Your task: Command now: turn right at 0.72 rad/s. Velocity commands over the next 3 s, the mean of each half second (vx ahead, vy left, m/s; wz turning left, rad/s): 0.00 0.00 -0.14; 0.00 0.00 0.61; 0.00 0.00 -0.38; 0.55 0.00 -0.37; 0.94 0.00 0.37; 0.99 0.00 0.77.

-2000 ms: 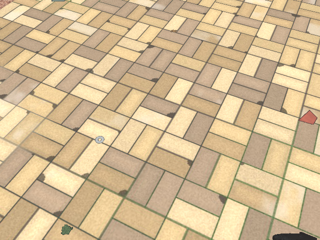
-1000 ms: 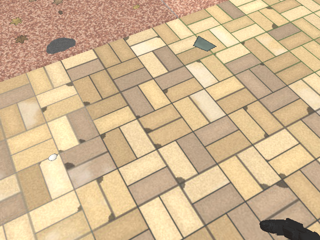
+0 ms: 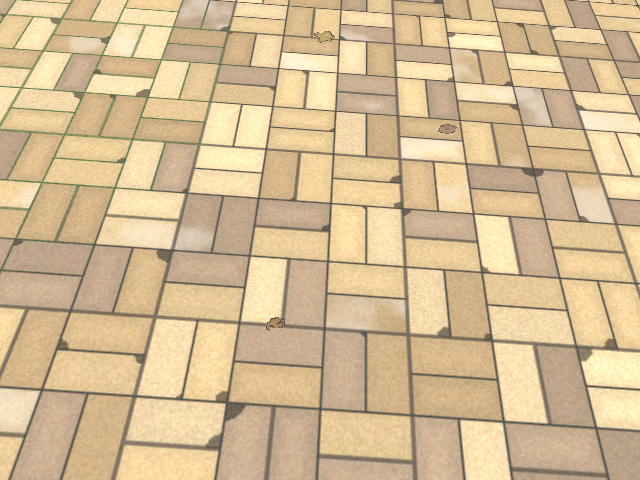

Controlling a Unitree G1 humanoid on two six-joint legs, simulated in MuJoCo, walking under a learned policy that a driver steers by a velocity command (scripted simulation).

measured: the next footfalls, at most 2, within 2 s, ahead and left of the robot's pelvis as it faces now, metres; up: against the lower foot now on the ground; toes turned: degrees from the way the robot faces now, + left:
right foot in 0.26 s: +0.01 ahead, -0.12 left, +0.00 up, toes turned -4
left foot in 0.70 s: +0.01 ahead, +0.10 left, +0.00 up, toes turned +13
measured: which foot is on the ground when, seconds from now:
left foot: down 0.00-0.26, up 0.28-0.68, down 0.70-1.00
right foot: up 0.00-0.24, down 0.26-0.70, up 0.72-1.00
